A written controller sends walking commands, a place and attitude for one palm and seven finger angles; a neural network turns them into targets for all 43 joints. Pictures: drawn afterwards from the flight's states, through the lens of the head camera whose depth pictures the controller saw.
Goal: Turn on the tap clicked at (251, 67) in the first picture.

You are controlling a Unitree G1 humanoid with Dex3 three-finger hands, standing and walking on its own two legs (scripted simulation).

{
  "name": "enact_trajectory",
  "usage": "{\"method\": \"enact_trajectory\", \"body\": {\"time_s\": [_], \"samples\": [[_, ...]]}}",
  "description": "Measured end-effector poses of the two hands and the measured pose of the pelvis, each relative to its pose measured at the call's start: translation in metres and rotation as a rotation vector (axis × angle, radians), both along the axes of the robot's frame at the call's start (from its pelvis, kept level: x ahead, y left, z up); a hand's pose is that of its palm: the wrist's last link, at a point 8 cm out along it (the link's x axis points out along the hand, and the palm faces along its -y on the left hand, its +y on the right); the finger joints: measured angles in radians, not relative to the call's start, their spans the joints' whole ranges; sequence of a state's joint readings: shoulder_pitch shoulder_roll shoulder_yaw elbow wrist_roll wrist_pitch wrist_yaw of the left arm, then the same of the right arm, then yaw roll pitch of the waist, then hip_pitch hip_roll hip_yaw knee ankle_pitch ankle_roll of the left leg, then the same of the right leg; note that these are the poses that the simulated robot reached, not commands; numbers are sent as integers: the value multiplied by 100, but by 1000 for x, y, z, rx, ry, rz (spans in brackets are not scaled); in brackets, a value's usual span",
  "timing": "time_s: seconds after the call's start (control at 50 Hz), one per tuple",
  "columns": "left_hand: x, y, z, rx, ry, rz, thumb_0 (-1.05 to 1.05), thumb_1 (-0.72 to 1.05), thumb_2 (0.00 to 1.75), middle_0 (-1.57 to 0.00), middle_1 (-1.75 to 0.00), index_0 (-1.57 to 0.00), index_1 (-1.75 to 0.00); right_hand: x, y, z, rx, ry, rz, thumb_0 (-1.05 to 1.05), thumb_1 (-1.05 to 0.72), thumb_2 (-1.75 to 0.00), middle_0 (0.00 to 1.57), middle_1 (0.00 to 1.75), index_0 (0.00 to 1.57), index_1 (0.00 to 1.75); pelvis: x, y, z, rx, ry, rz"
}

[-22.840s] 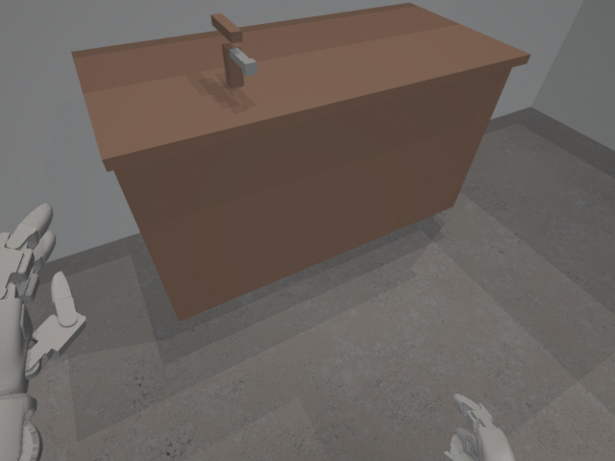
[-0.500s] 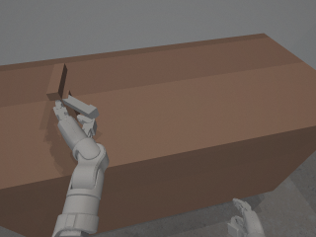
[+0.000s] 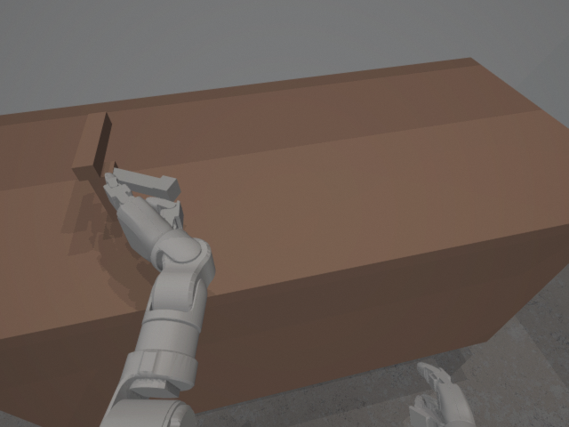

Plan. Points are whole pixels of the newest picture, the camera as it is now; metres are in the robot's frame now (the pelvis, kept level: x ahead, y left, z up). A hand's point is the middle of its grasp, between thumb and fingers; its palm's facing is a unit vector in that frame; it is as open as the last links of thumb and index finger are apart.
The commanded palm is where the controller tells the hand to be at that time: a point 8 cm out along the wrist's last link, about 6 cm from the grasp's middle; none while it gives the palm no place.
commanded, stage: push the lever round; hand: left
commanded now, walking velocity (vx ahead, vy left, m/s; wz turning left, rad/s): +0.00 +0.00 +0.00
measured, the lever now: (167, 189) +0.41 +0.22 +0.12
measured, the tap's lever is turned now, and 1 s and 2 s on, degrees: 59 82 81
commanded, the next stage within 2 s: lift the hand up off the lever in 0.60 s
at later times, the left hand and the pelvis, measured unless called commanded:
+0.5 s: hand (188, 200) +0.40 +0.19 +0.11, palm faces +0.82 -0.56 -0.12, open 8.3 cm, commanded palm +0.35 +0.21 +0.11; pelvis +0.00 -0.01 +0.00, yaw +0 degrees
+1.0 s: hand (185, 186) +0.42 +0.20 +0.12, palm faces +0.80 -0.59 -0.10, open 7.9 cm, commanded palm +0.36 +0.21 +0.13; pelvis +0.01 +0.00 +0.00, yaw -1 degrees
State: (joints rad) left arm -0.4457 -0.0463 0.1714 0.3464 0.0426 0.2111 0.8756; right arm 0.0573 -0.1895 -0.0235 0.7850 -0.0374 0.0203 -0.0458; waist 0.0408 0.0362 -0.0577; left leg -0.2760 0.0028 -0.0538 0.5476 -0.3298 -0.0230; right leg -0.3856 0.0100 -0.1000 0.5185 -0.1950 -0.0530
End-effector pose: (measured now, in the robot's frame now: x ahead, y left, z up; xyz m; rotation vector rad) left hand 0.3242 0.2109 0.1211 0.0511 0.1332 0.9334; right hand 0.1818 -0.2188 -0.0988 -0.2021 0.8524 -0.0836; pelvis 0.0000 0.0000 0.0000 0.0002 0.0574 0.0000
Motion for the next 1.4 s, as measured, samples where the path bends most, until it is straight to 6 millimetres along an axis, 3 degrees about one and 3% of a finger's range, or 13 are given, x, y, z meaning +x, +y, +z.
{"method": "enact_trajectory", "body": {"time_s": [0.58, 0.74, 0.88, 1.4], "samples": [[24, -11, 1, 24, 10, 35, 1, 89, 90, -15, -15, -4, -10, -23, -18, -11, -6, 69, -35, 1, -91, -90, 20, 30, 20, 30, 1, -7, -1, 3, 26, -6], [38, -9, 4, 21, 14, 12, 1, 90, 91, -15, -15, -9, -12, -27, -19, -12, -2, 82, -46, 1, -91, -90, 20, 30, 20, 30, 5, -6, -1, 3, 40, -11], [40, -6, 4, 8, 4, 8, 1, 89, 91, -15, -15, -12, -13, -30, -20, -13, 1, 97, -57, 1, -91, -90, 20, 30, 20, 30, 10, -2, 0, 3, 42, -19], [34, 6, 15, -34, 12, -17, 1, 90, 90, -18, -17, -15, -15, 9, 8, 3, 12, 14, -2, 1, -91, -90, 20, 30, 20, 30, 18, 9, 4, -5, 6, -18]]}}
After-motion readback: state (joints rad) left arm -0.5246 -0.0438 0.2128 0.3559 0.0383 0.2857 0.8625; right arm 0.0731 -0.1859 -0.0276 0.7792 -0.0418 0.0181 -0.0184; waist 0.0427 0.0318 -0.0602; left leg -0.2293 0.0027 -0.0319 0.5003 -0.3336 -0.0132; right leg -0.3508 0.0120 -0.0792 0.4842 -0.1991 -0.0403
